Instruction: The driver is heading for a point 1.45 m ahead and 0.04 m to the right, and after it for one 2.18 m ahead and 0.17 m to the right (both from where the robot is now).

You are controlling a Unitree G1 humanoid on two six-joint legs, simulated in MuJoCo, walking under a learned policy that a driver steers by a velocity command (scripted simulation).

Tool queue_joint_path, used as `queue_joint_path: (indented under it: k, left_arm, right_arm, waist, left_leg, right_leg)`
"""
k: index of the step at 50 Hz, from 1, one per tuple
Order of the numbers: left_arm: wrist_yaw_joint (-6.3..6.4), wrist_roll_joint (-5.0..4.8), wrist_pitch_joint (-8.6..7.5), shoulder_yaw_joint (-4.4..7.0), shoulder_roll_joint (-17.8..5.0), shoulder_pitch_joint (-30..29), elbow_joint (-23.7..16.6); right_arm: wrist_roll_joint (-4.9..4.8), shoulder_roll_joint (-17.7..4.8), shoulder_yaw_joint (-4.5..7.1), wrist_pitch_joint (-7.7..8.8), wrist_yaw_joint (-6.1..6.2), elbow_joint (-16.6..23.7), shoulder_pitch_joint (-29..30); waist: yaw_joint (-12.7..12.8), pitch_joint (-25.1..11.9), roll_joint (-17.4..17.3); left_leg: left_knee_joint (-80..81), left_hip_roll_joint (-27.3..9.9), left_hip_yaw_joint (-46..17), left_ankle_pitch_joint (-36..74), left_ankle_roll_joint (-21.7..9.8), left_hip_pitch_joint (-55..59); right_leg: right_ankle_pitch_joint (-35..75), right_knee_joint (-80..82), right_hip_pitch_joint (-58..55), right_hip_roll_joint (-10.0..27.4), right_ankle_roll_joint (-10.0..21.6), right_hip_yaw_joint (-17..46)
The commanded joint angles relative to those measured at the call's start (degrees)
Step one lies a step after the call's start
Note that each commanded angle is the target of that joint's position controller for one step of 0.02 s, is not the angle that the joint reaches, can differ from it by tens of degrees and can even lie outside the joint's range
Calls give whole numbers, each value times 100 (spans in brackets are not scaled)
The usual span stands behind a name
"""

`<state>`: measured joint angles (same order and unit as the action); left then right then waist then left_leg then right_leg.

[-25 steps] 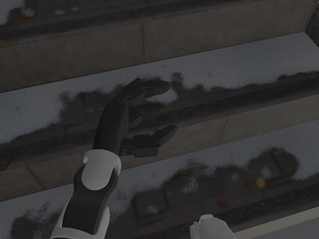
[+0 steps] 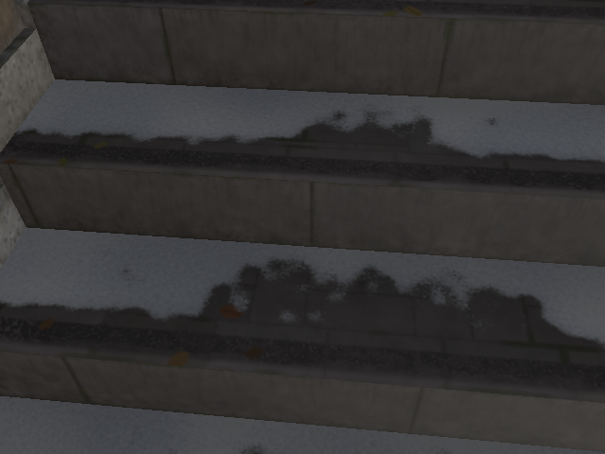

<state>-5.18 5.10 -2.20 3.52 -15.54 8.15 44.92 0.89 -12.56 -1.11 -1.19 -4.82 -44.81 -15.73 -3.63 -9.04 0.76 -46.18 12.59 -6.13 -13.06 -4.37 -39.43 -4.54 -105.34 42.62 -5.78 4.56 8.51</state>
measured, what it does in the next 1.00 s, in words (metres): climbs: right foot 0.17 m higher, then left foot 0.17 m lower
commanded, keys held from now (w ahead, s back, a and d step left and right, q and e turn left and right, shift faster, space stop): q+shift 0.22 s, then shift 0.44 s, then e+shift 0.34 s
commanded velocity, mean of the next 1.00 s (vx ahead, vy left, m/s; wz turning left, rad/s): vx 0.06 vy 0.00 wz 0.27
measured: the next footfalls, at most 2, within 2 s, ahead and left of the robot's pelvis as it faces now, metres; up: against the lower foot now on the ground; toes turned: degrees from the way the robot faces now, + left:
right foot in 0.36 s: +0.30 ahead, -0.18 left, +0.17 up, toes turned +22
left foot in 0.86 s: +0.11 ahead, +0.00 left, +0.00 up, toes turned +21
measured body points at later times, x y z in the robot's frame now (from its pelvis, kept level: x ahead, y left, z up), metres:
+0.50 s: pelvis +0.16 -0.11 +0.11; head +0.15 -0.12 +0.56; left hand +0.26 +0.18 +0.05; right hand +0.42 -0.33 +0.03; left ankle +0.04 +0.04 -0.47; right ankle +0.26 -0.19 -0.52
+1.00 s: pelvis +0.16 -0.09 +0.05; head +0.17 -0.09 +0.50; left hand +0.26 +0.15 -0.05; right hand +0.32 -0.33 -0.06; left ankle +0.08 -0.01 -0.69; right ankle +0.21 -0.21 -0.42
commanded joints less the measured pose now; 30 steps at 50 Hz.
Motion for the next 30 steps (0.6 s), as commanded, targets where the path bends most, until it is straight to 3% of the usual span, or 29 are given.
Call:
queue_joint_path:
  k: [1, 2, 3, 4, 5, 6, 7, 8, 9, 10, 11, 12, 13, 14, 15, 16, 17, 18, 19, 20, 21, 22, 23, 24, 25, 26, 27, 29, 30]
  left_arm:
    - [434, -46, -36, -275, 165, 132, -908]
    - [494, -267, 18, -273, 89, 52, -981]
    - [535, -368, 24, -267, -68, -183, -1098]
    - [489, -437, 77, -312, -24, -348, -1202]
    - [471, -484, 69, -345, 7, -445, -1247]
    - [487, -429, 47, -404, 110, -572, -1351]
    - [535, -462, -29, -426, 134, -793, -1466]
    - [609, -428, 45, -392, 89, -1024, -1617]
    - [660, -402, 91, -375, 100, -1150, -1739]
    - [705, -343, 165, -386, 179, -1200, -1872]
    - [766, -386, 154, -351, 38, -1731, -2194]
    - [813, -461, 143, -381, 106, -1607, -2257]
    - [727, -382, 181, -461, 186, -1763, -2230]
    - [642, -331, 164, -430, 68, -2137, -2376]
    - [546, -360, 153, -427, 194, -2271, -2310]
    - [464, -350, 206, -430, 336, -2012, -2224]
    - [365, -399, 201, -417, 494, -1545, -2082]
    - [330, -569, 133, -253, 68, -963, -1873]
    - [357, -600, 22, -68, -384, -576, -1672]
    - [461, -343, 55, 85, -989, 171, -1630]
    - [346, -136, 74, 145, -1282, 936, -1629]
    - [325, -231, -56, 27, -1250, 745, -1377]
    - [226, -186, -188, -176, -726, 101, -1304]
    - [238, -421, -290, -313, -148, -215, -1020]
    - [303, -642, -368, -413, 319, -459, -852]
    - [359, -749, -428, -514, 703, -759, -812]
    - [402, -718, -496, -578, 812, -947, -818]
    - [460, -633, -646, -492, 402, -1366, -974]
    - [460, -623, -718, -470, 223, -1388, -1018]
  right_arm:
    - [211, 388, -129, 494, -61, -715, -548]
    - [242, 98, 0, 614, -41, -547, -244]
    - [247, -192, 77, 735, 7, -380, -195]
    - [273, -419, 115, 788, 80, -296, -406]
    - [314, -507, 131, 772, 165, -258, -583]
    - [317, -680, 146, 754, 217, -198, -835]
    - [344, -590, 139, 766, 257, -231, -1178]
    - [483, -647, 82, 745, 244, -267, -1486]
    - [452, -598, 73, 785, 236, -242, -1714]
    - [356, -624, 49, 807, 248, -263, -1863]
    - [377, -666, 80, 841, 289, -234, -2245]
    - [329, -829, 96, 901, 353, -136, -2227]
    - [72, -951, 106, 946, 346, 221, -1673]
    - [-115, -1168, 183, 945, 355, 667, -1117]
    - [-208, -1250, 246, 923, 369, 852, -860]
    - [-151, -1308, 323, 780, 365, 853, -731]
    - [-192, -1486, 415, 724, 335, 885, -395]
    - [-128, -1565, 528, 764, 297, 965, -47]
    - [-101, -1176, 542, 772, 175, 868, -186]
    - [34, -344, 395, 668, 172, 1100, -560]
    - [-28, -553, 502, 531, 193, 690, -503]
    - [-128, -402, 485, 499, 237, 759, -174]
    - [-287, -841, 573, 481, 367, 651, 60]
    - [-145, -817, 480, 531, 482, 498, -30]
    - [94, -655, 302, 535, 474, 470, -44]
    - [172, -436, 190, 516, 421, 405, 18]
    - [79, -192, 89, 443, 306, 415, -7]
    - [63, -553, 167, 380, 101, 261, -115]
    - [111, -774, 242, 411, 46, 285, -84]
  waist:
    - [790, 97, 0]
    - [846, 23, 92]
    - [753, 39, 32]
    - [607, -91, -438]
    - [457, 14, -390]
    - [364, 68, -352]
    - [233, 205, -398]
    - [197, 89, -93]
    - [179, 158, -256]
    - [172, 54, -469]
    - [-40, 165, -674]
    - [60, 158, -795]
    - [164, 190, -484]
    - [138, 283, -507]
    - [136, 412, -707]
    - [206, 190, -963]
    - [516, 119, -1322]
    - [667, -195, -1277]
    - [689, -659, -607]
    - [651, -1979, 2011]
    - [1262, -1108, 2183]
    - [853, -205, 1541]
    - [565, 135, 1305]
    - [288, 277, 765]
    - [67, 136, 166]
    - [-88, 73, -158]
    - [-179, -36, 3]
    - [-138, -74, 81]
    - [-111, -94, 127]
  left_leg:
    - [1757, -1021, -1511, 3404, -999, 1905]
    - [2063, -1105, -1689, 2509, -865, 1388]
    - [2211, -928, -1752, 1363, -747, 892]
    - [2307, -892, -1962, 1174, -704, 663]
    - [2305, -950, -2294, 976, -735, 670]
    - [2260, -1026, -2728, 813, -865, 818]
    - [2185, -1092, -2907, 1070, -893, 1088]
    - [1978, -1072, -3187, 812, -894, 1221]
    - [1926, -1116, -3393, 775, -914, 1421]
    - [1864, -1213, -3575, 754, -941, 1746]
    - [1754, -1484, -4099, 1244, -929, 2182]
    - [1640, -1697, -4057, 1794, -930, 2988]
    - [1975, -1649, -3868, 1565, -913, 2987]
    - [2359, -1572, -3825, 986, -885, 2012]
    - [2660, -1766, -3814, 745, -691, 1361]
    - [3038, -1859, -3744, 370, -549, 854]
    - [3387, -1932, -3529, 2111, -752, 433]
    - [3099, -1874, -3495, 3278, -728, 880]
    - [1932, -1294, -3078, 4391, -569, 1302]
    - [-137, 46, -2056, 819, 396, -227]
    - [-3231, 444, -2291, -1123, 943, -1383]
    - [-4954, 379, -2215, -263, 829, -1889]
    - [-5696, 63, -1996, 142, 686, -2088]
    - [-5339, -347, -1417, 310, 583, -1883]
    - [-5083, -793, -889, 97, 598, -1442]
    - [-4392, -1142, -626, -358, 742, -1064]
    - [-4106, -1330, -498, -257, 920, -576]
    - [-3781, -1385, -99, 543, 1111, 396]
    - [-3692, -1413, 26, 553, 1174, 738]
  right_leg:
    - [-722, -643, 2404, 212, 72, -143]
    - [-1054, -520, 2172, 384, -145, -392]
    - [-987, -422, 1908, 458, -341, -467]
    - [-1414, -1471, 1793, 323, -500, -643]
    - [-1600, -2028, 2047, 199, -624, -516]
    - [-1760, -2275, 2386, 99, -700, -380]
    - [-1978, -2311, 2677, 93, -723, -323]
    - [-1621, -1664, 2792, 180, -919, -275]
    - [-1724, -1532, 2945, 253, -991, -222]
    - [-1811, -1503, 3124, 278, -1074, -210]
    - [-2564, -1920, 3581, 247, -1057, 17]
    - [-2641, -1895, 4098, 262, -1143, -18]
    - [-2820, -326, 3815, 476, -1171, -415]
    - [-3570, 925, 2745, 497, -1129, -663]
    - [-3677, 1706, 1823, 589, -939, -621]
    - [-3551, 2321, 843, 609, -784, -672]
    - [-2813, 2304, -686, 355, -759, -1312]
    - [-2655, 3353, -1385, 132, -655, -970]
    - [-1509, 4600, -2347, 65, -73, 129]
    - [-174, 6714, -4054, 1898, 1929, 4121]
    - [-812, 7898, -3427, 2840, 2663, 6866]
    - [-1229, 8093, -2535, 2447, 2210, 6387]
    - [-1922, 7579, -1764, 2132, 1693, 4908]
    - [-1542, 6901, -1401, 1847, 1301, 3268]
    - [-1530, 6545, -1014, 1608, 999, 2278]
    - [-2165, 6675, -808, 1196, 537, 1649]
    - [-2028, 6750, -595, 974, 303, 1154]
    - [-1155, 6822, -179, 676, 51, 184]
    - [-598, 6810, -137, 707, 35, -36]
Keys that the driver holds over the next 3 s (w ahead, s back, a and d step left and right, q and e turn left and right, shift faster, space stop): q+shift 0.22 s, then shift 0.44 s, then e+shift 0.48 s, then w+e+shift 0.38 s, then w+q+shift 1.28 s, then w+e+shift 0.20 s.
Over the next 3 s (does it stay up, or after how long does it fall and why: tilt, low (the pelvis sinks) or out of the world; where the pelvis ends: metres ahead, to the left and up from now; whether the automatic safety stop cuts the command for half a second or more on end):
stays up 1.40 -0.16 0.83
